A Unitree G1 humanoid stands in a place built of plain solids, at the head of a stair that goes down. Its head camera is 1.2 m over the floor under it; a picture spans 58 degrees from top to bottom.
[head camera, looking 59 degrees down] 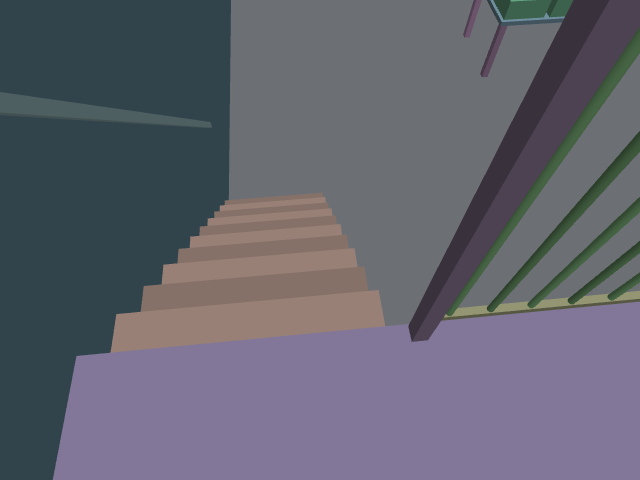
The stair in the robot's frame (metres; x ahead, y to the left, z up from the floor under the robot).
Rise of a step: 0.20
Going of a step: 0.20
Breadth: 0.91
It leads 6 degrees to the left of straight ahead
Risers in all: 11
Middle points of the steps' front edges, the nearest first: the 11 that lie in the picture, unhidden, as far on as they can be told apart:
0.39 0.22 0.00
0.59 0.24 -0.20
0.80 0.27 -0.41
1.00 0.29 -0.61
1.20 0.31 -0.82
1.40 0.33 -1.02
1.61 0.35 -1.22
1.81 0.37 -1.43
2.01 0.39 -1.63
2.22 0.41 -1.84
2.42 0.43 -2.04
